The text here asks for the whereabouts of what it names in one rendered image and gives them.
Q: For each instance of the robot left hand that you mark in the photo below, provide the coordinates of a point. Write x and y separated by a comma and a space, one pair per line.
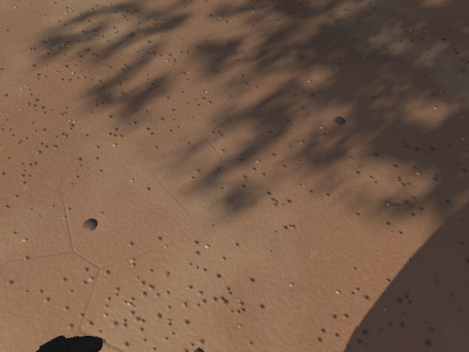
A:
73, 344

